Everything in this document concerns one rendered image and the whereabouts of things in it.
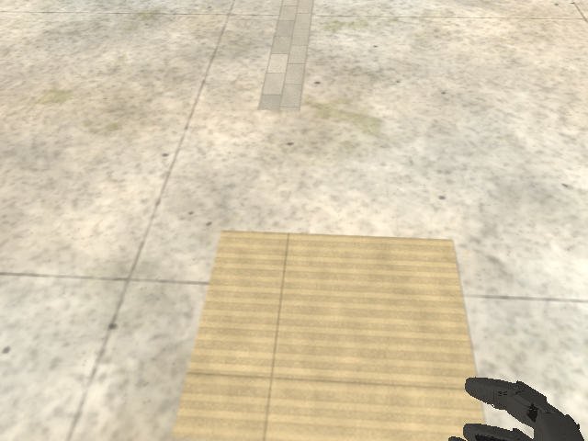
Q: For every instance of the right robot hand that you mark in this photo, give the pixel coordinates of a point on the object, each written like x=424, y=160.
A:
x=526, y=405

